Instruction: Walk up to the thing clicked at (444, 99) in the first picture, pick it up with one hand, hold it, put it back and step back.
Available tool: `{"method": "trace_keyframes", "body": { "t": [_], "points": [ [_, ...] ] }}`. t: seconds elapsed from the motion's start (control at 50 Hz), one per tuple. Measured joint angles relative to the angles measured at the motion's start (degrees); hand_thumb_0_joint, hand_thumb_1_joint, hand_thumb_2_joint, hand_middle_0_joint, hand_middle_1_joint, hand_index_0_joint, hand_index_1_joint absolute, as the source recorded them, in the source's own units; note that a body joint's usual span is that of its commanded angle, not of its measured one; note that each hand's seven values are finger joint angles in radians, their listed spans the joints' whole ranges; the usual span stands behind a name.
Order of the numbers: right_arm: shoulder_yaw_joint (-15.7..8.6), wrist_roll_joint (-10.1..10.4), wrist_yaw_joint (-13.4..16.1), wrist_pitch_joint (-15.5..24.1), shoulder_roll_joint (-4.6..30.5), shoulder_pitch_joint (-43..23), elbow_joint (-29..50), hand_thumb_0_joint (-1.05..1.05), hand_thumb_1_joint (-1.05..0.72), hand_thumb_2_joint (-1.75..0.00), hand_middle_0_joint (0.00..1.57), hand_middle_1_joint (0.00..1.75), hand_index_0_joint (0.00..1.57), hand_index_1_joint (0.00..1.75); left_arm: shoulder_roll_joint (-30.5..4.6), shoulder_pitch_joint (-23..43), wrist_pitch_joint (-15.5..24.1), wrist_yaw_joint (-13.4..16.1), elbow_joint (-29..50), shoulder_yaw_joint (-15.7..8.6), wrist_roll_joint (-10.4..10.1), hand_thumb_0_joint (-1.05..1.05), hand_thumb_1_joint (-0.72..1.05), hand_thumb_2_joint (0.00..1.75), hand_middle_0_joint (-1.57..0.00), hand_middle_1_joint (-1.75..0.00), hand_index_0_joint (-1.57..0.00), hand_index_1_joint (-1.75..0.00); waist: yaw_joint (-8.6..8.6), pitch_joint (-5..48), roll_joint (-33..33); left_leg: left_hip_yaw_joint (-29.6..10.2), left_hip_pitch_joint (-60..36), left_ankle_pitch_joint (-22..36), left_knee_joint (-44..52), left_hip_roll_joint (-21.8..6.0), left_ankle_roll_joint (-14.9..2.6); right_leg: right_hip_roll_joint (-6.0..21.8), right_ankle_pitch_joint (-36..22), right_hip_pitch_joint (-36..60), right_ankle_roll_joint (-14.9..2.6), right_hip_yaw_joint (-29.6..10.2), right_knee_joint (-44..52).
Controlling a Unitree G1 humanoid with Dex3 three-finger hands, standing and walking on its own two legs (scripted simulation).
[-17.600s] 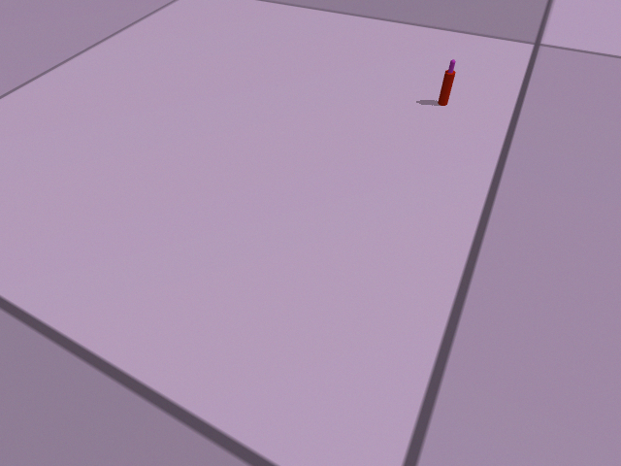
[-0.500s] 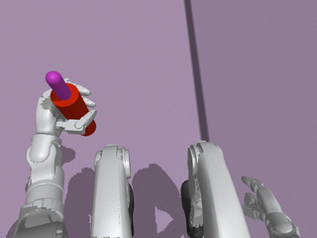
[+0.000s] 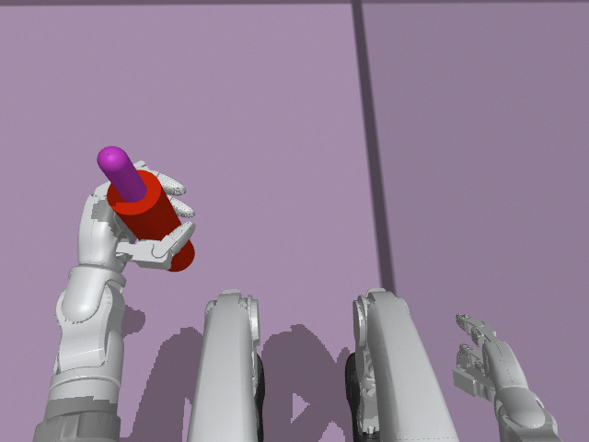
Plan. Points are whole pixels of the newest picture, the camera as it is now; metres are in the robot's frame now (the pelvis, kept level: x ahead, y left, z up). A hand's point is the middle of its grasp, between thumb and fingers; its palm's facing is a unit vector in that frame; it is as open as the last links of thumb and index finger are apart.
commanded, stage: lift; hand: left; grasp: from the side
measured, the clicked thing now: (151, 217) +0.37 +0.20 +0.02
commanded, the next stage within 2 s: hold in 1.40 s
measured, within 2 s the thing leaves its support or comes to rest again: neither
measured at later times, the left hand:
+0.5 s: hand (77, 160) +0.36 +0.20 +0.18, palm faces -0.03 -1.00 -0.04, open 7.2 cm
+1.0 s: hand (28, 85) +0.36 +0.18 +0.26, palm faces -0.05 -1.00 -0.01, open 7.2 cm
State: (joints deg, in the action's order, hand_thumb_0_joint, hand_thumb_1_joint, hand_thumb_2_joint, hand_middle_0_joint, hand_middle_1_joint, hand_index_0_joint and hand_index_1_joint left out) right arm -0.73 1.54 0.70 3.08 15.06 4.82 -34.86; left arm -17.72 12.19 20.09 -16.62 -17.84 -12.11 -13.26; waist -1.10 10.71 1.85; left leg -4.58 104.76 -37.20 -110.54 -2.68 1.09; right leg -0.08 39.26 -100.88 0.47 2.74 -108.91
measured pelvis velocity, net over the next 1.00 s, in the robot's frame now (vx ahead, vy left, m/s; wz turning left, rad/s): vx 0.05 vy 0.00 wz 0.06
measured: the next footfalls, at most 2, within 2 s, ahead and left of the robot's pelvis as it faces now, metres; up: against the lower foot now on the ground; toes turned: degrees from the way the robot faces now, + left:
none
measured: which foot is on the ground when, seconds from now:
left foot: down 0.00-1.00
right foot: down 0.00-1.00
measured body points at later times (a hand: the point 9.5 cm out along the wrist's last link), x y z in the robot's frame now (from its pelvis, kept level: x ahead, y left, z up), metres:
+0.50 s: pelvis +0.03 +0.01 +0.14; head +0.13 +0.03 +0.58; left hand +0.35 +0.25 +0.18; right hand +0.21 -0.24 +0.05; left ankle +0.08 +0.13 -0.45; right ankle +0.08 -0.13 -0.45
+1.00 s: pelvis +0.05 +0.00 +0.21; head +0.12 +0.01 +0.66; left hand +0.36 +0.24 +0.26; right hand +0.20 -0.23 +0.11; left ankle +0.08 +0.13 -0.45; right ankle +0.08 -0.13 -0.45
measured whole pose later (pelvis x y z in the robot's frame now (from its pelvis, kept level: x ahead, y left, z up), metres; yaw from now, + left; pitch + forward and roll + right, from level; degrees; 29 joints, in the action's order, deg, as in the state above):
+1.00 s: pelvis +0.05 +0.00 +0.21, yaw +3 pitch +13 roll -2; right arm 0.8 1.8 3.8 5.6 13.0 13.4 -35.8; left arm -14.6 5.4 16.1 -14.4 -19.6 -7.4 -12.8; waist -1.7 5.2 1.4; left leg -1.5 48.8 -26.9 -62.8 -2.3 0.7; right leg 0.6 28.1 -45.5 0.8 1.9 -60.9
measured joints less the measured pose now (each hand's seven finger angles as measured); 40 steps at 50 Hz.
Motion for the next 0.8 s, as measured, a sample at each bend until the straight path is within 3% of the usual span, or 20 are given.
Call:
{"method": "trace_keyframes", "body": {
  "t": [0.22, 0.36, 0.58, 0.8],
  "points": [
    [0.0, 1.2, 1.6, 0.4, -1.1, 2.1, 1.1, 0.01, -0.88, -0.89, 0.20, 0.30, 0.20, 0.30, 1.4, -6.3, -5.5, 4.1, 8.5, 2.4, 0.1, 0.06, -0.01, 1.05, -0.92, -1.01, -0.88, -0.99, 0.04, 0.2, 0.5, 0.7, -14.9, 1.4, 12.5, -0.1, -0.24, 0.1, -1.8, 14.9, 0.22, 0.0, 13.0],
    [0.5, 1.6, 2.4, 1.2, -1.7, 4.3, 1.3, 0.01, -0.87, -0.89, 0.21, 0.30, 0.20, 0.30, 1.1, -8.2, -7.0, 5.4, 7.8, 2.8, 0.4, 0.06, -0.01, 1.05, -0.92, -1.01, -0.88, -0.99, -0.53, 0.2, 0.2, 1.0, -25.7, 2.9, 21.4, 0.2, -0.31, 0.4, -3.4, 25.9, 0.23, 0.2, 22.1],
    [0.7, 1.1, 2.5, 2.6, -1.5, 7.0, 0.4, 0.01, -0.87, -0.89, 0.20, 0.30, 0.20, 0.30, 1.4, -8.3, -6.6, 3.6, 3.9, 4.4, 0.7, 0.06, -0.01, 1.05, -0.92, -1.01, -0.88, -1.00, -1.02, -1.9, 0.0, 1.4, -38.9, 5.6, 32.5, 0.3, -0.54, 0.6, -6.5, 39.3, 0.47, 0.3, 33.7],
    [1.3, 0.5, 2.6, 2.5, -2.1, 8.3, -0.4, 0.01, -0.88, -0.89, 0.20, 0.30, 0.20, 0.30, 1.8, -7.6, -4.2, 3.0, 0.9, 4.1, 0.7, 0.06, 0.00, 1.05, -0.91, -1.01, -0.88, -1.00, -0.81, -4.2, -0.1, 2.6, -48.3, 8.4, 41.1, 0.4, -0.60, 0.8, -9.2, 48.1, 0.54, -0.6, 41.7]
  ]
}}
